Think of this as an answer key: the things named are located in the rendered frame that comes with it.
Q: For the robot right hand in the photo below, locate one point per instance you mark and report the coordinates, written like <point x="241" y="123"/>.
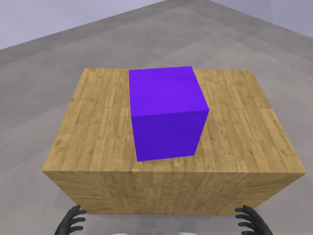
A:
<point x="256" y="223"/>

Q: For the carton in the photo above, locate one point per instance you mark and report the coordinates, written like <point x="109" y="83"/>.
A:
<point x="168" y="112"/>

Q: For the robot left hand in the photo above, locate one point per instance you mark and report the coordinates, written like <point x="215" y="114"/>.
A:
<point x="64" y="227"/>

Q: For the pedestal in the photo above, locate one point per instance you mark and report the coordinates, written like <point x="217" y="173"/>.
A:
<point x="243" y="158"/>

